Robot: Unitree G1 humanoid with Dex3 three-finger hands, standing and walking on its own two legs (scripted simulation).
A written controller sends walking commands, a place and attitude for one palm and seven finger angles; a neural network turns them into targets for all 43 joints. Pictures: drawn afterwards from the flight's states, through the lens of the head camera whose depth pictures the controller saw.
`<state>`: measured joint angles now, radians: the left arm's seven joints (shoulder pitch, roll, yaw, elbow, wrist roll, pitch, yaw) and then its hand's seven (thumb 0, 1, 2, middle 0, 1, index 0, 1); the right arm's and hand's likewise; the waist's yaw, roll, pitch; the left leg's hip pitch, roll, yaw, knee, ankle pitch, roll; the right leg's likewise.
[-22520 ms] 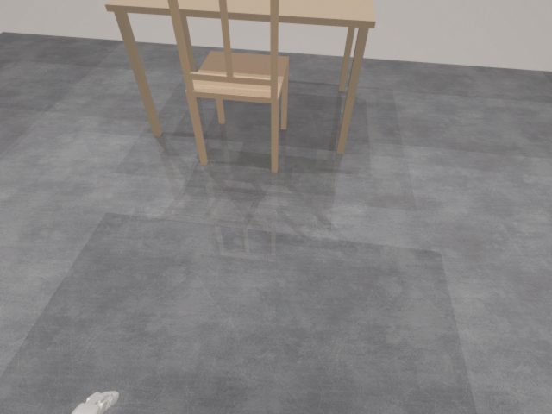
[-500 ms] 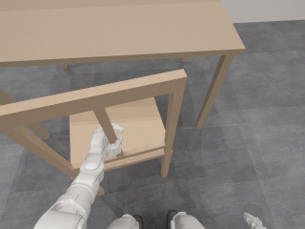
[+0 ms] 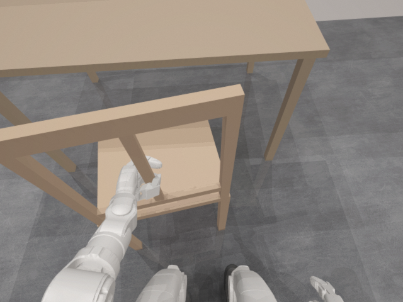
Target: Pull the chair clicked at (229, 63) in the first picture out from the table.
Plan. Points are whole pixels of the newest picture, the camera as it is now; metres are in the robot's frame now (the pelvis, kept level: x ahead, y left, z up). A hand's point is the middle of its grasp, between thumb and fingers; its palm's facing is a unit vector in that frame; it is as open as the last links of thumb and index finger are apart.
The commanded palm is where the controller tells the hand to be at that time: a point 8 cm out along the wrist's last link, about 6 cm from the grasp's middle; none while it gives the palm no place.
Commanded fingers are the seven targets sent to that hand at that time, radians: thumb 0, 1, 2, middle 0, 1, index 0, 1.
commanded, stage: step backward, pulling the chair out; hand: left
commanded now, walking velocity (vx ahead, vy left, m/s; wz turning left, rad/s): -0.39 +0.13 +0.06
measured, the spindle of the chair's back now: (146, 172) +0.39 +0.13 -0.05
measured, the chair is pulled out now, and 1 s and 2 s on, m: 0.19 0.27 0.44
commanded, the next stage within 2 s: none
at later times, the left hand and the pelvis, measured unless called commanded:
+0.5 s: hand (139, 209) +0.30 +0.14 -0.06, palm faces -0.16 -0.97 -0.19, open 5.4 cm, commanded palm +0.31 +0.20 -0.06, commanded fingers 0.00 0.90 0.90 -0.50 -1.45 -0.50 -1.45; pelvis -0.04 +0.05 -0.01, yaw +1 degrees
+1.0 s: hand (137, 223) +0.27 +0.14 -0.06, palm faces -0.05 -0.98 -0.19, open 5.5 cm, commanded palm +0.27 +0.19 -0.05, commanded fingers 0.00 0.90 0.90 -0.50 -1.45 -0.50 -1.45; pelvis -0.07 +0.03 +0.00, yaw +3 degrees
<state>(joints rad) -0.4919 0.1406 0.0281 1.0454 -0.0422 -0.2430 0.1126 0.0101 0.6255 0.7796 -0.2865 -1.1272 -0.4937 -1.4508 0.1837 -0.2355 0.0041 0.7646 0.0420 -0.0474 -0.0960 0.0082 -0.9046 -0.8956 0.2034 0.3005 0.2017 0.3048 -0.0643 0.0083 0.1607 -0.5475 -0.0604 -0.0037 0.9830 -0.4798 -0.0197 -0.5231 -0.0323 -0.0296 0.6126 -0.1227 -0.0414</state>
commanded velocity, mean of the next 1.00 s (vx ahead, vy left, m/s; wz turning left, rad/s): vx -0.38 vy -0.06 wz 0.00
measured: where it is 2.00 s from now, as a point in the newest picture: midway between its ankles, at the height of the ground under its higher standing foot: outside the picture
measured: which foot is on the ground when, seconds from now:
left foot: up 0.00-0.20, down 0.22-1.00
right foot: down 0.00-0.88, up 0.90-0.94, down 0.96-1.00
